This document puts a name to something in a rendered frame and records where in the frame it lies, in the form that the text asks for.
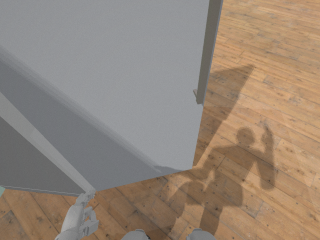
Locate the handle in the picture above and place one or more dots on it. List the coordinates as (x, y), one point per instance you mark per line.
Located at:
(210, 31)

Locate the fridge door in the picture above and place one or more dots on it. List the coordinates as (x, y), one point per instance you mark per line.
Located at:
(109, 83)

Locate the robot left forearm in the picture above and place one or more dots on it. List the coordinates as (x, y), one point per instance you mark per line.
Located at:
(68, 235)

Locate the left robot hand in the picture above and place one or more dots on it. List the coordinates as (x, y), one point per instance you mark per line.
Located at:
(76, 216)

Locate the right robot thigh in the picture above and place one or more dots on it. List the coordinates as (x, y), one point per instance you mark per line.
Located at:
(200, 235)

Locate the right robot shin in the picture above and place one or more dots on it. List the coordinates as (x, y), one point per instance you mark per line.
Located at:
(197, 229)

